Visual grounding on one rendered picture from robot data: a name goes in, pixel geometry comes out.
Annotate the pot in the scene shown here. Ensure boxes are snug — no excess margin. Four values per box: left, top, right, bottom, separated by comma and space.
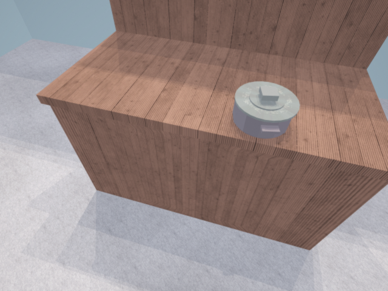
233, 103, 291, 139

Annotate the knob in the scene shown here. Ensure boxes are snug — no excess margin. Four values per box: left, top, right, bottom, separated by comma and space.
259, 86, 279, 101

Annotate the table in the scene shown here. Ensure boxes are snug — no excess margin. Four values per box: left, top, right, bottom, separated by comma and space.
36, 0, 388, 250

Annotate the lid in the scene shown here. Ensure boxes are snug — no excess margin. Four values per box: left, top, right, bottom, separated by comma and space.
235, 81, 300, 123

